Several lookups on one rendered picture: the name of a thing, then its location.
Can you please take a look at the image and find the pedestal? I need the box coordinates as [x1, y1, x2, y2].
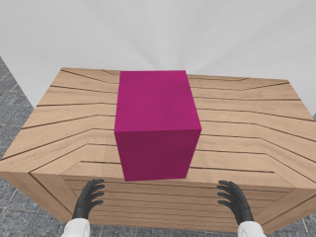
[0, 67, 316, 234]

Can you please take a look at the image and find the right robot forearm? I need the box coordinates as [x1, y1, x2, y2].
[237, 221, 267, 237]

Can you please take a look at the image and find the carton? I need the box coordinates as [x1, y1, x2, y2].
[114, 70, 202, 182]

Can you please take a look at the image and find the robot left hand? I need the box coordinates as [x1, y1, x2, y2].
[72, 179, 105, 220]

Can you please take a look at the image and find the left robot forearm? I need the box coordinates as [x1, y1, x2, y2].
[61, 218, 90, 237]

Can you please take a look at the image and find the robot right hand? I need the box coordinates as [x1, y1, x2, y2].
[217, 180, 255, 225]

